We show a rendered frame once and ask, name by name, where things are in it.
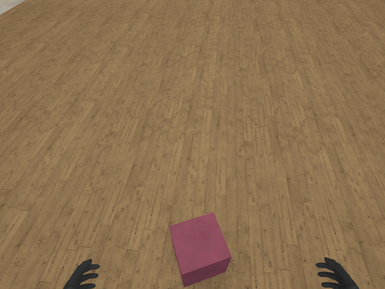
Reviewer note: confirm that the robot right hand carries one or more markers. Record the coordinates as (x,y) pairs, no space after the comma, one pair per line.
(341,276)

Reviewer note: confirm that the robot left hand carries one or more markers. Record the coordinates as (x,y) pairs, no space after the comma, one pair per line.
(77,278)

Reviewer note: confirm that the carton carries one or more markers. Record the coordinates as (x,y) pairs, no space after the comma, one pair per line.
(200,248)

